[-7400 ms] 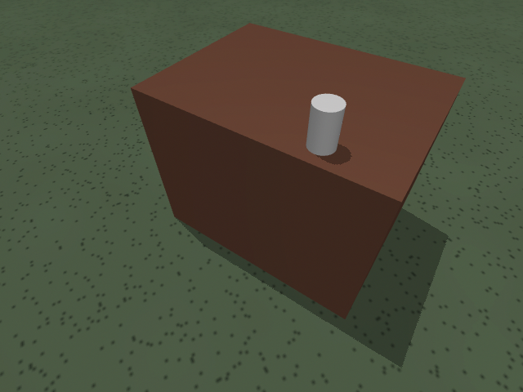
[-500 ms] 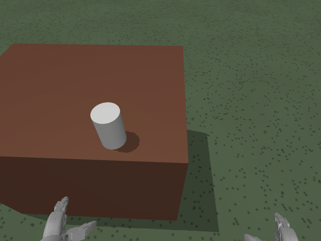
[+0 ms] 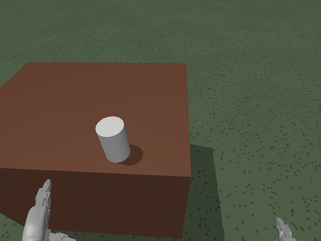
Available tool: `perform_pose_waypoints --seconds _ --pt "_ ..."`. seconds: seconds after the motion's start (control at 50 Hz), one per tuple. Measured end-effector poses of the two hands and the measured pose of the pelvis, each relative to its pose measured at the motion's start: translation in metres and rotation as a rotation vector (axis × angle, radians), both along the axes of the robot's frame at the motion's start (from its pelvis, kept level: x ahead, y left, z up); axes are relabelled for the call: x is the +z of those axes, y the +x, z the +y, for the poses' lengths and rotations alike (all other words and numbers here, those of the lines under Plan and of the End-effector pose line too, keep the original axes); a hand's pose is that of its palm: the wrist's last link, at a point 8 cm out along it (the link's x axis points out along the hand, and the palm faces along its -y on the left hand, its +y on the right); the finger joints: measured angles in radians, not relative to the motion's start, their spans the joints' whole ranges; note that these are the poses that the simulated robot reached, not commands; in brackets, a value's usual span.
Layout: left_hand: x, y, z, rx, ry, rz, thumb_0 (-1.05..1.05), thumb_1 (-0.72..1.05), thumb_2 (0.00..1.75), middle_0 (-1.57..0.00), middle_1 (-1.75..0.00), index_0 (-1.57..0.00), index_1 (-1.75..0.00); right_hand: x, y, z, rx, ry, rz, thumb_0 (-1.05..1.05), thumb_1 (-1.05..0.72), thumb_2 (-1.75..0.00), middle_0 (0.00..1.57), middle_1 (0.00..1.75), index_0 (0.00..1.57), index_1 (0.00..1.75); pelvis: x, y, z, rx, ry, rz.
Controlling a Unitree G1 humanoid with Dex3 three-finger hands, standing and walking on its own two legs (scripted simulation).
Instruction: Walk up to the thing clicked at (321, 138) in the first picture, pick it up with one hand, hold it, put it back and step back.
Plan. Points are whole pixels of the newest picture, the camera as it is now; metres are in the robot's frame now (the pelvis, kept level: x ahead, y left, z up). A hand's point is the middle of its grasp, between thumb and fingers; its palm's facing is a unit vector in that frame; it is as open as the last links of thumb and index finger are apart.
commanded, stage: rise first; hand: left
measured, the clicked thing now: (114, 140) +0.43 +0.20 -0.01
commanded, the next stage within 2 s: go down in 0.92 s
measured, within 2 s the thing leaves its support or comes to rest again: neither
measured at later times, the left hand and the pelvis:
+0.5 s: hand (52, 218) +0.17 +0.25 +0.05, palm faces +0.32 -0.86 -0.40, open 17.6 cm; pelvis -0.01 -0.01 +0.00, yaw +1 degrees
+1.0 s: hand (42, 215) +0.16 +0.26 +0.09, palm faces +0.34 -0.85 -0.41, open 17.6 cm; pelvis -0.02 +0.00 +0.00, yaw +1 degrees
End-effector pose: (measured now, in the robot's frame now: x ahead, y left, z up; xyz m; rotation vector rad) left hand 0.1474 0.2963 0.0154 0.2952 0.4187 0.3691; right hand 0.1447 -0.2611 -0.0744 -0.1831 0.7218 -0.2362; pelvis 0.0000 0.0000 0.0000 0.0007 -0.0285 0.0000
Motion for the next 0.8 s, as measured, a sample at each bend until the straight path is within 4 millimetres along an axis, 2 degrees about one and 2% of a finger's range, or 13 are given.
perform_pose_waypoints --seconds 0.32,0.8 --pt "0.045 -0.010 -0.002 -0.031 0.093 -0.146 -0.01 -0.55 0.02 -0.06 -0.04 -0.05 -0.04 -0.008 0.000 -0.008 0.007 0.002 0.024 -0.01 0.51 -0.04 0.06 0.05 0.06 0.05 0.000 -0.006 -0.007 0.013 0.001 -0.023" --pt "0.083 -0.024 -0.003 -0.081 0.170 -0.309 -0.01 -0.58 0.05 -0.06 -0.04 -0.05 -0.05 -0.008 -0.010 -0.005 0.009 0.010 0.005 -0.01 0.50 -0.05 0.06 0.06 0.06 0.05 0.000 -0.019 -0.006 0.020 0.002 -0.042"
